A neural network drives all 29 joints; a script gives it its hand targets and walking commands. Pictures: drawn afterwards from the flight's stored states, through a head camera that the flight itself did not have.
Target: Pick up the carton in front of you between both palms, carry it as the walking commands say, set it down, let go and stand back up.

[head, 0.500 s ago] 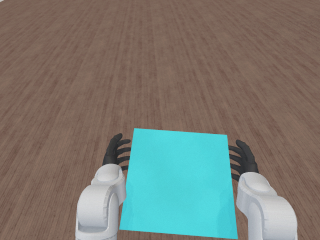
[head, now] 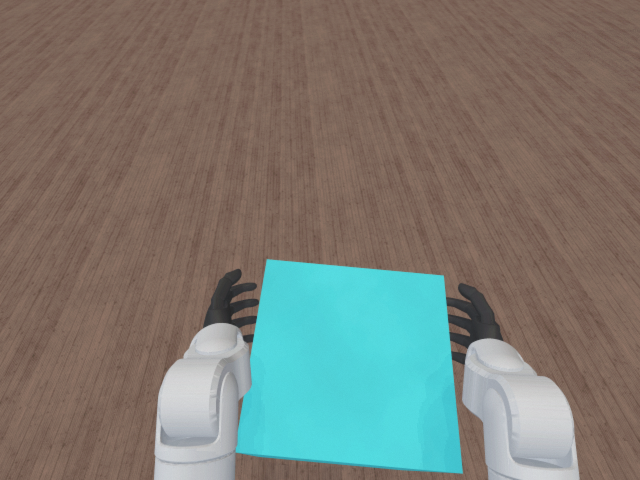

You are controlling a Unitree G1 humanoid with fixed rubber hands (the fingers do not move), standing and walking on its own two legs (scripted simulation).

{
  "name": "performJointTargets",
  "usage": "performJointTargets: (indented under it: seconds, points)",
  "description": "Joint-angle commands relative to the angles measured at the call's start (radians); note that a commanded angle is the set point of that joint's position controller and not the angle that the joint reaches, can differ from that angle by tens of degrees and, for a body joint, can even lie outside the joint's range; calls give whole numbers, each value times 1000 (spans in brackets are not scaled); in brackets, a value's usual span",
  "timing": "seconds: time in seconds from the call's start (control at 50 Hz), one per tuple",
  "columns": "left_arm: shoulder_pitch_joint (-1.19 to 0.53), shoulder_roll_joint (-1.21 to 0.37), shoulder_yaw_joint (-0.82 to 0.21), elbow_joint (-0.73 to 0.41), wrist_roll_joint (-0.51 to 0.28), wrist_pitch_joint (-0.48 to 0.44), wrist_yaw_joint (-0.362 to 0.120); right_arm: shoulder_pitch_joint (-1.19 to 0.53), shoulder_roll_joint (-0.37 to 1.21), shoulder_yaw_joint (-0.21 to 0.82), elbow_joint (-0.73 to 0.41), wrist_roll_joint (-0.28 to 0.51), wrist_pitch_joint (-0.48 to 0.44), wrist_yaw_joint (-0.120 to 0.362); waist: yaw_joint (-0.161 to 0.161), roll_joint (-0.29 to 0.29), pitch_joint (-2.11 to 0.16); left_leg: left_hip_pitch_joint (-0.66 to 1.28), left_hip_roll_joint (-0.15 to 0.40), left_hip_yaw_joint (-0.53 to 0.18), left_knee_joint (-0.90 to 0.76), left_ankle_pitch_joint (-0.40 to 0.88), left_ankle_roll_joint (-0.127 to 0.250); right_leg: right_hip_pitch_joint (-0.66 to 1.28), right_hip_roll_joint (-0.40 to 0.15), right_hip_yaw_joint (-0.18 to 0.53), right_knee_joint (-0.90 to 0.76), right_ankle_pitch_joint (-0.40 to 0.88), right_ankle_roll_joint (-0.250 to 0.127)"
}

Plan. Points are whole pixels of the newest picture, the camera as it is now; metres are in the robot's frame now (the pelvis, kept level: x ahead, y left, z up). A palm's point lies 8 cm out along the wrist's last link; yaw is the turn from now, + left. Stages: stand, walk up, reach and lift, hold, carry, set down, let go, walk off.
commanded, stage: carry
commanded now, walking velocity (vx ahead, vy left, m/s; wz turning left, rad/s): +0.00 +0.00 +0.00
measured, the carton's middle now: (340, 376) +0.28 +0.01 -0.02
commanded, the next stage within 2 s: none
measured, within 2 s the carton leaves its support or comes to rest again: neither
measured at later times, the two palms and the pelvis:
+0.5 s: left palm (247, 193) +0.48 +0.14 +0.12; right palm (446, 199) +0.48 -0.14 +0.11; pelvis +0.22 -0.01 +0.02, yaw +2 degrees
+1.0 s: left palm (253, 198) +0.55 +0.15 +0.05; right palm (426, 206) +0.55 -0.14 +0.04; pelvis +0.27 +0.00 +0.02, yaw +2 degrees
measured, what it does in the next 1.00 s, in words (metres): walks ahead: right foot, then left foot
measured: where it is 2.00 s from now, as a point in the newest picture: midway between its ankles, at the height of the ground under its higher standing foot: outside the picture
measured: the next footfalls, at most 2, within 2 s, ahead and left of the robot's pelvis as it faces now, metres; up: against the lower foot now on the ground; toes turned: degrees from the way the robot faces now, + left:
right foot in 0.28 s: +0.23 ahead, -0.12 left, +0.00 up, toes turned +2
left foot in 0.68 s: +0.24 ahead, +0.11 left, +0.00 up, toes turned -12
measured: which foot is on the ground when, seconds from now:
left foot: down 0.00-0.58, up 0.60-0.66, down 0.68-1.00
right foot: up 0.00-0.26, down 0.28-1.00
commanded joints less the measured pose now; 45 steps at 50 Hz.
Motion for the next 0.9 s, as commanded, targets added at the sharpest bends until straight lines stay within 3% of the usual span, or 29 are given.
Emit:
performJointTargets:
  seconds: [0.0, 0.04, 0.08, 0.12, 0.2, 0.26, 0.28, 0.3, 0.32, 0.36, 0.4, 0.42, 0.46, 0.5, 0.52, 0.56, 0.58, 0.6, 0.62, 0.64, 0.66, 0.68, 0.7, 0.72, 0.74, 0.76, 0.84, 0.86, 0.88]
  points:
    - [-261, -1028, -530, -68, -324, -21, -242, -273, 1010, 458, -113, 279, -34, 213, -22, 205, -405, 694, 364, -434, -199, 801, 171, -495, 84, 117, 499, -45, -32]
    - [-314, -1110, -570, -142, -341, -69, -254, -323, 1101, 487, -177, 281, -81, 218, -9, 102, -401, 639, 331, -316, -228, 761, 75, -481, 20, 164, 330, 44, -42]
    - [-230, -1139, -566, -88, -328, -100, -247, -367, 1102, 489, -217, 289, -109, 218, -2, 165, -397, 666, 279, -226, -223, 747, 29, -478, 29, 127, 109, 108, -37]
    - [-217, -1121, -549, -167, -317, -119, -235, -305, 1105, 509, -216, 315, -111, 232, -1, 138, -441, 592, 256, -147, -223, 746, 66, -317, 72, 49, -40, 96, -18]
    - [-196, -1061, -592, -224, -305, -113, -218, -225, 1053, 498, -221, 303, -108, 223, -15, 252, -403, 523, 219, -64, -183, 654, 31, -258, 99, -25, -240, 331, -18]
    - [-183, -973, -551, -201, -319, -72, -228, -218, 899, 497, -233, 278, -80, 219, 0, 139, -347, 378, 162, -58, -97, 360, -59, -35, 43, -34, -469, 595, -8]
    - [-145, -940, -572, -207, -313, -63, -231, -235, 877, 520, -238, 294, -61, 220, 2, 41, -357, 311, 145, -56, -45, 194, -87, 56, -42, 57, -452, 861, -8]
    - [-216, -915, -569, -228, -305, -60, -233, -254, 904, 546, -240, 306, -49, 224, -15, -79, -378, 214, 112, -107, -20, 42, -110, 176, -117, 105, -325, 1058, -82]
    - [-196, -913, -571, -177, -296, -46, -234, -283, 849, 556, -266, 302, -42, 224, -2, -104, -362, 159, 109, -141, -12, 11, -114, 219, -168, 147, -296, 1194, -129]
    - [-171, -868, -514, -108, -281, -35, -240, -313, 823, 580, -216, 296, -13, 223, 10, -118, -316, 171, 56, -122, -6, -122, -138, 142, -159, 164, -324, 1353, -143]
    - [-213, -875, -561, -83, -283, -20, -257, -322, 827, 541, -191, 311, -16, 248, -4, 13, -278, 200, 55, -119, -188, -55, -135, 113, -120, 86, -300, 1259, -119]
    - [-234, -868, -512, -56, -281, -27, -274, -338, 843, 556, -115, 301, -4, 260, 6, -25, -290, 291, 62, -123, -201, 116, -136, 68, -78, 56, -268, 1134, -109]
    - [-265, -925, -556, -17, -319, -44, -294, -393, 877, 554, -117, 315, -38, 275, 0, 63, -347, 444, 97, -109, -42, 640, -132, -76, -9, -30, -198, 954, -61]
    - [-350, -928, -590, -41, -312, -76, -315, -354, 911, 551, -5, 295, -60, 295, 7, 106, -341, 471, 116, -118, 11, 853, -111, -97, 48, -61, -244, 776, -41]
    - [-331, -943, -570, 32, -308, -83, -329, -343, 897, 528, 18, 275, -76, 307, 18, 133, -308, 433, 66, -41, 147, 967, -118, -26, 105, -137, -345, 821, -29]
    - [-337, -972, -557, 102, -271, -121, -362, -420, 936, 543, 42, 270, -125, 341, 31, -44, -319, 67, 20, -71, 209, 309, -144, 313, -22, 35, -304, 1383, -101]
    - [-345, -982, -592, 136, -291, -144, -379, -407, 920, 544, 64, 250, -144, 350, 19, -105, -296, -10, -13, -122, 83, -291, -134, 353, -101, 105, -314, 1480, -165]
    - [-319, -1000, -546, 163, -269, -166, -391, -434, 915, 537, 94, 258, -161, 364, 25, -73, -291, -1, -5, -117, -83, -366, -126, 342, -113, 87, -269, 1422, -182]
    - [-355, -1002, -565, 173, -275, -187, -395, -457, 924, 536, 103, 244, -183, 365, 5, -84, -273, 45, -11, -127, -241, -187, -113, 319, -98, 86, -249, 1361, -158]
    - [-437, -989, -581, 104, -295, -215, -407, -422, 960, 519, 135, 247, -198, 377, 1, -71, -337, 281, 41, -135, -300, 92, -94, 167, -96, 54, -276, 991, -111]
    - [-352, -984, -523, 260, -239, -218, -419, -477, 927, 506, 133, 221, -226, 377, 7, -31, -314, 444, 63, -138, -255, 267, -96, -13, -67, 46, -274, 749, -73]
    - [-381, -997, -559, 201, -261, -244, -428, -466, 940, 546, 187, 228, -239, 386, 21, 76, -319, 563, 156, -188, -73, 793, -76, -166, 10, -25, -243, 571, -34]
    - [-427, -979, -554, 218, -225, -261, -435, -433, 945, 500, 210, 189, -265, 389, 4, 210, -315, 636, 213, -219, -28, 1102, -52, -251, 40, -11, -265, 356, -11]
    - [-384, -986, -557, 254, -234, -274, -441, -391, 937, 491, 236, 207, -284, 403, -1, 270, -318, 638, 217, -222, -35, 1096, -39, -273, 66, -26, -237, 218, -13]
    - [-390, -954, -513, 275, -213, -300, -452, -398, 925, 469, 240, 176, -305, 405, -10, 240, -281, 649, 235, -241, -37, 1128, -25, -321, 72, -20, -227, 147, -11]
    - [-381, -949, -535, 338, -199, -319, -461, -376, 927, 423, 359, 152, -315, 410, 1, 210, -260, 589, 238, -236, -38, 1107, -13, -269, 61, -14, -282, 229, -10]
    - [-357, -925, -458, 402, -155, -427, -473, -444, 881, 442, 346, 133, -423, 426, 1, 21, -400, 402, 108, -116, 25, 509, -88, 38, -27, 39, -280, 927, -22]
    - [-342, -910, -453, 406, -132, -455, -472, -490, 895, 469, 341, 131, -446, 426, -4, -35, -388, 338, 85, -114, -14, 415, -98, 77, -36, 24, -272, 989, -24]
    - [-397, -908, -453, 376, -150, -483, -468, -466, 882, 453, 364, 145, -477, 427, 2, 19, -372, 298, 76, -106, 3, 411, -102, 108, -47, 23, -256, 1099, -37]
